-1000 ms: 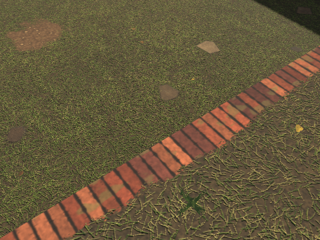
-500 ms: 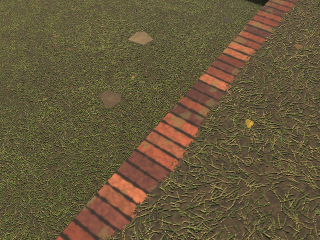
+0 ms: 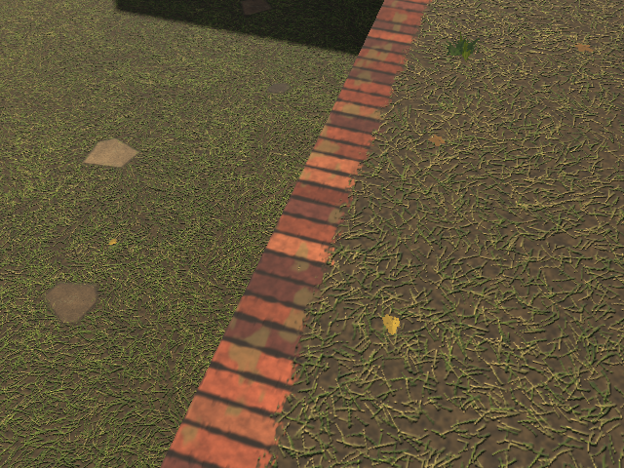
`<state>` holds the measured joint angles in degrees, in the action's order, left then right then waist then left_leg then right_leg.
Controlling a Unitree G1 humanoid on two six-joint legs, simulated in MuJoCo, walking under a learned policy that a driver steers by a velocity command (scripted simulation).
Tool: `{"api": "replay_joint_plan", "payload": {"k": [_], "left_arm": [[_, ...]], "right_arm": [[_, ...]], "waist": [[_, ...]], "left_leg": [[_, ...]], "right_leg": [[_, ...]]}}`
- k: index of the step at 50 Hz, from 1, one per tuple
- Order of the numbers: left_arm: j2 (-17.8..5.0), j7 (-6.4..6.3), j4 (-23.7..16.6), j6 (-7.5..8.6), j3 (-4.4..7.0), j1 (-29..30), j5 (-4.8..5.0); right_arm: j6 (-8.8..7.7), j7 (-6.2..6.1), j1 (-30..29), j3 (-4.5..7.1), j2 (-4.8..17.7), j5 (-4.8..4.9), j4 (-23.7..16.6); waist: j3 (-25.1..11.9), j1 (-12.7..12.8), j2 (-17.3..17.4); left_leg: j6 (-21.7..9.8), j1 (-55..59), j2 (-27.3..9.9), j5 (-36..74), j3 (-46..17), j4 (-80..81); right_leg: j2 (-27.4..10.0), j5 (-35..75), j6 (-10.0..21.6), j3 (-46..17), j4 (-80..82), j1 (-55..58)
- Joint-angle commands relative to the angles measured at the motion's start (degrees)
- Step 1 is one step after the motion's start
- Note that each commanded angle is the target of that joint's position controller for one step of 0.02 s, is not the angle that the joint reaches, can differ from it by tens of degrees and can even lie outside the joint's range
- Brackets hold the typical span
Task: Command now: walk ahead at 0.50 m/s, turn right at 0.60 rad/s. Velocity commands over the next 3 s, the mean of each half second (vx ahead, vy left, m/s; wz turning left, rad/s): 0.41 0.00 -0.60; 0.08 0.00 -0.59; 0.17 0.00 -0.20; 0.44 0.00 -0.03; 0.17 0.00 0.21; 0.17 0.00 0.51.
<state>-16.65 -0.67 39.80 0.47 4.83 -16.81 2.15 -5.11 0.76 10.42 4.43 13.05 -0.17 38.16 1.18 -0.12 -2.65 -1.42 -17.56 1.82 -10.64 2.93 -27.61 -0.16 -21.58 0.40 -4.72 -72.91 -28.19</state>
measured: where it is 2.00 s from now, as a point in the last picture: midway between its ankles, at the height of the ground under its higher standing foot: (467, 459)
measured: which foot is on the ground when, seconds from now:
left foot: down 0.00-0.36, up 0.38-0.84, down 0.86-1.00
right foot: up 0.00-0.34, down 0.36-0.86, up 0.88-1.00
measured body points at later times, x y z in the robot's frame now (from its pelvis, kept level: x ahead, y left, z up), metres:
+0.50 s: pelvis +0.20 -0.09 +0.00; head +0.25 -0.13 +0.44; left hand +0.45 +0.12 -0.08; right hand +0.26 -0.40 -0.12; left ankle +0.18 +0.08 -0.64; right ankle +0.25 -0.19 -0.73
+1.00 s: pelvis +0.31 -0.10 +0.00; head +0.35 -0.11 +0.45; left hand +0.62 +0.04 -0.09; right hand +0.30 -0.42 -0.08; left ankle +0.41 -0.02 -0.73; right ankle +0.21 -0.18 -0.65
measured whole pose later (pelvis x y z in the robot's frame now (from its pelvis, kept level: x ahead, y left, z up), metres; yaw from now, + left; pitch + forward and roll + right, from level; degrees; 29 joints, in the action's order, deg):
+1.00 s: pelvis +0.31 -0.10 +0.00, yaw -36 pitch +2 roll +0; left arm -19.7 -1.0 36.2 -3.8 5.3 -8.4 0.6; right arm -1.2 -0.8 6.8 2.9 14.3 -0.8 37.0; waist 2.5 -0.6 -1.8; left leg -0.3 -19.3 -0.7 -12.4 0.3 -29.9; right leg 5.8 -29.5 -4.0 -6.2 -68.1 -30.4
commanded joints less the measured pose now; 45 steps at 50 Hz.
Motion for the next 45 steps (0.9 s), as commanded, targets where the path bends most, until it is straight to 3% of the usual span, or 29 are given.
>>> {"api": "replay_joint_plan", "payload": {"k": [1, 3, 6, 10, 13, 15, 16, 17, 18, 19, 20, 21, 22, 23, 24, 25, 27, 31, 35, 39, 41, 42, 43, 44, 45], "left_arm": [[-3.1, 0.34, -4.1, 0.07, 1.24, -0.6, 0.13], [-2.3, 0.38, -5.0, -0.35, 0.66, 2.4, -0.41], [-1.3, 0.97, -5.3, -0.42, -0.04, 5.7, -0.41], [-1.1, 2.16, -5.8, 0.29, -0.5, 11.7, -0.29], [-1.4, 2.81, -7.0, 0.24, -0.55, 15.5, -0.18], [-2.7, 3.21, -7.6, -0.57, 0.32, 15.4, -1.27], [-4.4, 3.05, -7.1, -0.88, 1.43, 11.8, -1.77], [-7.2, 2.83, -4.8, -0.78, 3.17, 3.0, -1.78], [-11.9, 1.8, -3.0, -1.09, 4.98, -5.4, -1.82], [-19.5, 0.87, -4.3, -0.77, 5.67, -3.3, -1.51], [-15.8, 1.54, -7.0, 0.14, 4.53, -4.1, -2.11], [-12.2, 2.02, -6.3, 0.62, 3.33, -1.8, -2.35], [-10.0, 1.86, -5.5, 0.8, 2.79, 0.9, -1.27], [-8.1, 1.56, -5.8, 0.6, 2.17, 4.6, -0.91], [-7.2, 1.02, -6.5, 0.47, 1.72, 7.1, -1.33], [-7.2, 0.72, -7.4, 0.38, 1.6, 9.5, -2.24], [-8.4, 0.09, -7.4, 0.48, 1.82, 10.0, -2.81], [-8.9, -1.09, -6.7, -0.67, 1.84, 9.3, -2.02], [-8.7, -1.31, -6.9, -2.06, 1.59, 9.0, -2.15], [-8.9, -1.07, -7.3, -3.03, 1.62, 8.7, -2.07], [-8.8, -1.12, -8.1, -3.46, 1.55, 10.1, -1.38], [-8.0, -1.22, -8.7, -3.51, 1.32, 10.3, -1.37], [-4.9, -1.25, -9.2, -3.25, 0.49, 7.9, -2.7], [-5.8, -1.21, -9.6, -2.81, 0.84, 6.1, -1.67], [-10.3, -0.84, -8.7, -2.18, 2.14, 5.0, -2.51]], "right_arm": [[-0.94, -0.26, -0.6, 1.06, 4.7, -0.14, -2.5], [-1.22, -0.59, 0.5, 1.9, 7.0, -0.02, -1.3], [-1.0, -0.83, 1.4, 2.32, 8.3, -0.13, -0.2], [-0.07, -0.69, 2.7, 3.04, 10.5, 0.84, 1.2], [0.58, -0.36, 4.8, 3.72, 12.1, 2.0, 2.4], [1.23, -0.49, 4.0, 4.0, 13.1, 3.21, 2.5], [1.58, -0.46, 3.3, 4.35, 14.2, 3.76, 2.6], [1.99, -0.56, 2.1, 3.86, 13.2, 4.03, 2.3], [1.81, -0.69, 3.3, 2.8, 10.7, 2.67, 1.6], [1.33, -0.38, 7.6, 0.09, 3.2, -1.38, -2.0], [0.6, -0.21, 5.3, 0.05, 7.2, -0.65, -1.6], [0.6, -0.14, -0.8, 0.73, 9.8, 1.74, -2.8], [0.62, -0.71, -2.2, 0.37, 8.8, 1.3, -3.1], [1.01, -1.52, -2.4, 0.56, 9.1, 0.02, -2.4], [1.64, -1.75, -1.9, 0.91, 9.9, -0.13, -2.5], [2.42, -1.86, -1.2, 1.21, 10.0, 0.12, -2.7], [3.18, -2.24, 1.0, 0.76, 8.7, -0.15, -1.9], [3.98, -2.38, -3.2, -0.01, 6.9, -0.38, -2.9], [4.39, -2.11, -8.0, -0.15, 7.2, 0.18, -4.7], [3.15, -1.45, -9.6, 0.07, 7.8, 0.45, -6.0], [2.34, -1.1, -7.2, 0.33, 7.7, 0.71, -5.6], [1.96, -1.11, -4.9, 0.75, 8.8, 0.21, -4.9], [2.19, -1.47, -3.4, 1.42, 12.2, -0.8, -5.1], [2.73, -1.13, -2.6, 1.91, 14.6, -2.77, -4.4], [2.59, -1.17, -1.1, 1.47, 11.7, -1.84, -4.6]], "waist": [[-1.0, 0.2, 9.4], [-0.6, -0.2, 7.7], [-0.7, -1.1, 6.1], [1.2, -3.4, 6.1], [3.3, -4.5, 5.9], [2.8, -3.3, 6.5], [0.1, -1.1, 7.5], [-4.6, 3.9, 6.2], [-10.1, 7.5, 1.3], [-15.4, 0.7, -16.4], [-27.2, 5.3, -8.6], [-20.3, 5.7, -3.4], [-13.8, 3.8, -1.6], [-10.4, 2.3, 0.1], [-9.1, 0.5, -0.8], [-8.5, -1.0, -1.9], [-8.9, -2.2, -1.2], [-9.6, -0.7, -1.8], [-7.9, 1.0, -2.9], [-7.0, 1.6, -4.8], [-6.8, -0.5, -5.5], [-7.5, -1.3, -4.4], [-10.5, -0.3, 4.7], [-7.8, 1.3, 20.7], [-9.5, 0.1, 19.4]], "left_leg": [[-9.4, 7.1, -15.1, 2.1, -14.2, 16.0], [-10.7, 8.8, -16.8, 5.0, -11.7, 17.4], [-10.8, 13.2, -17.6, 9.9, -6.9, 17.9], [-8.8, 14.9, -17.2, 11.9, 0.9, 18.4], [-7.5, 17.1, -18.3, 12.0, 3.9, 18.0], [-6.1, 19.2, -18.1, 27.9, 6.6, 11.4], [-4.9, 19.3, -17.4, 39.7, 7.8, 4.5], [-2.6, 16.4, -14.7, 43.2, 9.6, -6.9], [1.2, 3.9, -12.2, 29.2, 10.3, -23.6], [6.0, -19.3, -1.9, -26.8, 8.0, -46.2], [6.0, -21.5, -0.5, -29.7, -5.7, -53.3], [4.9, -24.7, -2.6, -23.8, -6.5, -52.4], [4.1, -25.8, -4.6, -19.2, -5.9, -47.6], [4.3, -24.1, -6.3, -15.6, -6.2, -44.3], [4.4, -19.8, -6.8, -13.7, -6.8, -42.6], [4.8, -17.0, -6.5, -12.8, -6.3, -41.0], [6.0, -13.5, -4.9, -11.3, -5.4, -36.8], [7.2, -12.9, -3.3, -4.6, -5.8, -26.4], [7.0, -12.2, -1.8, -3.4, -7.3, -19.1], [5.2, -11.1, -0.4, -7.8, -8.2, -12.1], [3.2, -4.9, -0.2, -2.6, -7.6, -0.6], [1.6, 2.1, -3.1, 6.3, -8.6, 4.5], [-2.7, 11.7, -13.9, 20.1, -16.3, 3.7], [-13.7, 14.5, -24.1, 34.4, -29.8, 5.9], [-18.0, 15.6, -27.7, 35.5, -34.6, 6.1]], "right_leg": [[-4.8, 3.2, -1.2, -1.6, 0.7, -9.2], [-5.9, 6.0, -2.0, -1.9, 5.4, -12.2], [-7.0, 11.7, -2.5, -1.9, 13.2, -14.1], [-7.2, 18.4, -1.4, 2.2, 24.7, -11.0], [-6.6, 16.1, 0.8, 5.0, 30.6, -8.5], [-3.7, 11.3, 2.4, 7.8, 34.4, -4.5], [-1.0, 10.2, 3.6, 9.9, 35.7, 1.1], [2.6, 16.1, 5.5, 11.2, 41.8, 13.0], [0.0, 28.4, 8.6, 4.6, 43.3, 30.2], [-17.2, 45.2, 19.4, -22.7, 42.4, 46.8], [-21.9, 39.7, 24.5, -34.9, 48.5, 47.5], [-19.4, 39.0, 22.1, -26.4, 50.1, 43.0], [-16.1, 36.5, 19.2, -20.8, 50.2, 36.7], [-14.3, 37.2, 17.3, -17.5, 50.7, 30.6], [-13.2, 40.3, 16.9, -15.3, 51.9, 24.4], [-12.2, 42.7, 16.4, -13.6, 52.3, 20.0], [-11.0, 47.4, 16.4, -11.4, 52.1, 15.4], [-8.0, 40.3, 14.4, -10.9, 50.9, 14.6], [-7.5, 30.0, 13.6, -16.0, 49.4, 14.1], [-7.5, 30.1, 13.1, -22.2, 45.6, 17.5], [-5.2, 28.2, 10.9, -23.8, 43.3, 17.3], [-3.4, 22.5, 8.6, -23.0, 41.0, 14.1], [0.4, 7.0, 5.4, -17.7, 31.6, 7.0], [9.8, -15.2, 1.0, -5.7, 20.1, -5.6], [6.4, -18.8, -2.3, -4.0, 6.8, -9.1]]}}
